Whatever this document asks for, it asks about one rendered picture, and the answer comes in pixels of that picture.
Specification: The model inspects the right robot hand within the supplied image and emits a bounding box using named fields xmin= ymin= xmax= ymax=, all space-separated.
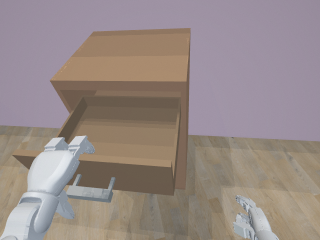
xmin=233 ymin=195 xmax=272 ymax=240

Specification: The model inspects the drawer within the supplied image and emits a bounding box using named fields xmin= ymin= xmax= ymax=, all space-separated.
xmin=12 ymin=95 xmax=181 ymax=196

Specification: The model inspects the left robot hand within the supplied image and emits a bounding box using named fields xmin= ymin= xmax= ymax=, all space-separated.
xmin=27 ymin=135 xmax=95 ymax=219

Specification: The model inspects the handle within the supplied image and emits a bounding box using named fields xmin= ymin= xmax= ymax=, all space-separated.
xmin=66 ymin=174 xmax=116 ymax=203

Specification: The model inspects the cabinet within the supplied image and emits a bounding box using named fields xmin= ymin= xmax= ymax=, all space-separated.
xmin=50 ymin=28 xmax=191 ymax=190

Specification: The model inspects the left robot forearm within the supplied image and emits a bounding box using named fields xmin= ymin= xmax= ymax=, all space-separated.
xmin=0 ymin=190 xmax=59 ymax=240

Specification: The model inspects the right robot forearm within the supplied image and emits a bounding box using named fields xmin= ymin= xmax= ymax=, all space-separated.
xmin=254 ymin=230 xmax=279 ymax=240

